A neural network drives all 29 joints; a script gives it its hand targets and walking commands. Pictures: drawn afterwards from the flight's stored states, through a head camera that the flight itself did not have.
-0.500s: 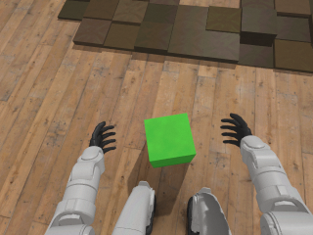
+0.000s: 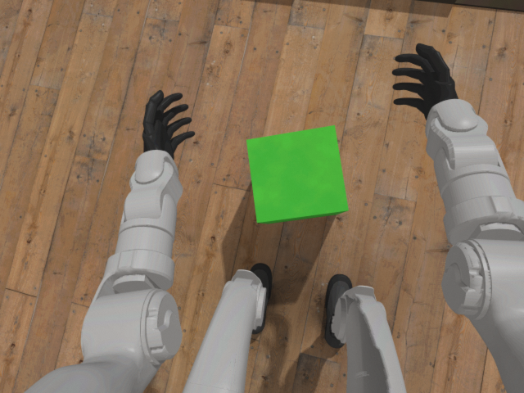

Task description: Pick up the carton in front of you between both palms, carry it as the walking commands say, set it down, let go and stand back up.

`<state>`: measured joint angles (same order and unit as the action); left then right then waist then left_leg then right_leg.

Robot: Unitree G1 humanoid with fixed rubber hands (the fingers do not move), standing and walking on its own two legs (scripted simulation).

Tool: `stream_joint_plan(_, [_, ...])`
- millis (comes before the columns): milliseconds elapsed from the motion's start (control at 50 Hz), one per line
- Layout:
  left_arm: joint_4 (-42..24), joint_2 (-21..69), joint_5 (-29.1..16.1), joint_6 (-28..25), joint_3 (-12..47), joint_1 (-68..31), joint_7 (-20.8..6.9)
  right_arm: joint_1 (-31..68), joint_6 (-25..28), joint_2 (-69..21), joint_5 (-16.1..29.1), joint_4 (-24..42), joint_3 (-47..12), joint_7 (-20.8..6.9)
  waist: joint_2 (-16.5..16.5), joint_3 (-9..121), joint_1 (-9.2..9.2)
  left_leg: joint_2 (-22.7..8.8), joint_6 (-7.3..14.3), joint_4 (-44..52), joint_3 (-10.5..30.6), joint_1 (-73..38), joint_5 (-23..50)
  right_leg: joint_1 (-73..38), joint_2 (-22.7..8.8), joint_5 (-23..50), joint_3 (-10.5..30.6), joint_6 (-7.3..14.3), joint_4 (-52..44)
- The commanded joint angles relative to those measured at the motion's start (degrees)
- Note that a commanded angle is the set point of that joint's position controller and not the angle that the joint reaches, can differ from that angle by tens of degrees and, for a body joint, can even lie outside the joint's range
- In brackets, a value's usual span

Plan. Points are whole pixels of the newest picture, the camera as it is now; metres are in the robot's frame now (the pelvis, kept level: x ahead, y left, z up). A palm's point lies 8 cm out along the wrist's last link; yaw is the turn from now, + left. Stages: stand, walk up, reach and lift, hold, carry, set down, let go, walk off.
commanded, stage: reach and lift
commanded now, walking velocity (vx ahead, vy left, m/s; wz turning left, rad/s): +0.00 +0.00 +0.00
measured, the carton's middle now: (296, 181) +0.46 +0.04 -0.51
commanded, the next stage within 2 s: none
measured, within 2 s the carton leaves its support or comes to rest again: leaves its support in 1.64 s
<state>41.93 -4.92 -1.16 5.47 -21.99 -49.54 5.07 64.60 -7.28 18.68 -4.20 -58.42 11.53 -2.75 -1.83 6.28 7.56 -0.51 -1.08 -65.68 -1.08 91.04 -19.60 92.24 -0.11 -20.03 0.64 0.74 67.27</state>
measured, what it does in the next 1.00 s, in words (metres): lowers itself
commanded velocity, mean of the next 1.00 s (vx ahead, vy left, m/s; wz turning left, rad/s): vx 0.00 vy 0.00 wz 0.00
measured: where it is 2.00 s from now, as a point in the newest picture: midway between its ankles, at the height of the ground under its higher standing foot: (294, 317)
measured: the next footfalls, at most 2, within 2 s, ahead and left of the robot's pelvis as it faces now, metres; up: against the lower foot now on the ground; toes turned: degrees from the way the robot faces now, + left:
none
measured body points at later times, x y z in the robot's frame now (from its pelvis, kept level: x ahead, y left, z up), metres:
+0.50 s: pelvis -0.04 +0.00 -0.20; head +0.30 -0.01 +0.09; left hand +0.43 +0.23 -0.35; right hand +0.51 -0.14 -0.36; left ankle +0.07 +0.13 -0.60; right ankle +0.07 -0.11 -0.60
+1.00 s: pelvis -0.05 +0.00 -0.27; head +0.31 +0.00 -0.02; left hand +0.45 +0.23 -0.45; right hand +0.51 -0.13 -0.46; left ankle +0.07 +0.13 -0.60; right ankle +0.07 -0.11 -0.60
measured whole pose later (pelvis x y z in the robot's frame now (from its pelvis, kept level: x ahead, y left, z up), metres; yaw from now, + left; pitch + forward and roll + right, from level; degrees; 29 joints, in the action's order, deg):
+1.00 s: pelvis -0.05 +0.00 -0.27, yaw +3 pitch +37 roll +3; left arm 61.6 -16.0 -22.4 -1.4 -3.9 -73.4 9.7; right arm 81.1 -0.6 25.8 14.2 -66.2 -7.2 5.3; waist 3.0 -18.6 5.5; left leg 1.5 -1.5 -123.7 -1.2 131.4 -29.8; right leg 132.1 -1.7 -31.4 1.6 0.8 125.9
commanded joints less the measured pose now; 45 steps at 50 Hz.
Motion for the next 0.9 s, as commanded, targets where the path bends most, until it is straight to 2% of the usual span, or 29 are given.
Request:
stream_joint_plan(0, [-3.3,-4.3,1.2,-2.7,-1.9,-6.7,-1.2,10.3,2.2,2.4,-1.2,4.5,1.3,0.2,-6.2,49.2,0.76,4.4,-3.0,0.7,-2.7,-14.0,22.0,-32.8,3.1,24.8,2.8,-1.3,0.5])
stream_joint_plan(160, [1.9,-5.5,0.4,-4.9,-2.0,-6.8,-1.2,8.0,3.8,1.5,0.2,3.7,-0.2,2.6,-5.3,48.6,0.2,4.2,-3.9,-12.6,-2.3,-1.4,19.7,-16.6,3.0,20.9,2.9,-1.7,13.5])
stream_joint_plan(280, [-0.1,-9.4,-4.9,-5.4,2.2,-11.3,0.8,14.3,4.4,5.5,5.6,8.7,-5.3,5.0,-7.1,57.8,0.44,4.0,-4.2,-24.0,-2.8,1.3,18.0,-15.2,2.8,18.6,1.6,-2.1,25.5])
stream_joint_plan(360, [-1.2,-12.1,-9.0,-4.7,5.2,-16.0,2.5,19.3,3.7,7.9,9.6,9.8,-9.0,6.3,-8.0,60.5,0.39,3.6,-4.0,-29.9,-3.4,2.9,13.0,-14.2,2.5,12.8,0.7,-2.0,31.2])
stream_joint_plan(460, [0.8,-14.1,-12.0,-3.6,7.7,-23.3,4.1,26.1,3.0,10.4,13.5,6.8,-12.0,7.1,-6.7,56.9,0.81,2.4,-3.6,-35.1,-3.6,5.0,5.0,-9.2,1.5,2.7,0.6,-1.2,35.6])
stream_joint_plan(600, [9.8,-15.2,-13.3,-3.9,9.4,-32.1,4.8,33.4,3.6,12.2,16.3,-4.0,-14.5,7.2,-4.4,45.7,0.85,0.9,-2.9,-40.6,-2.8,9.8,-2.7,-1.0,0.0,-6.0,2.2,-0.1,40.7])
stream_joint_plan(680, [14.9,-15.9,-13.7,-5.3,10.3,-35.2,4.4,35.5,5.1,12.5,17.1,-8.3,-15.8,7.1,-3.8,41.0,0.77,0.5,-2.5,-43.8,-2.0,11.2,-2.0,2.3,-0.5,-5.5,3.3,0.1,44.0])
stream_joint_plan(740, [16.1,-16.7,-14.7,-6.5,11.1,-36.6,4.6,37.0,6.3,13.0,18.1,-8.2,-16.9,7.3,-4.1,42.5,0.8,0.6,-2.3,-46.0,-1.6,10.2,1.1,1.7,-0.5,-2.2,3.5,0.0,46.5])
stream_joint_plan(820, [17.8,-12.6,-19.8,-7.7,15.9,-34.8,4.0,36.2,7.8,12.9,18.7,-6.0,-18.0,7.8,-4.9,47.3,-2.27,1.3,-2.7,-48.2,-1.5,8.3,6.8,-1.9,-0.2,3.9,2.7,0.0,48.5])
stream_joint_plan(880, [15.2,-11.6,-21.4,-8.0,17.3,-33.3,4.2,34.7,8.4,13.0,18.3,-2.3,-17.5,8.2,-5.4,51.0,-3.19,2.3,-2.9,-48.8,-2.1,7.6,9.3,-4.7,0.1,6.8,2.0,-0.1,49.4])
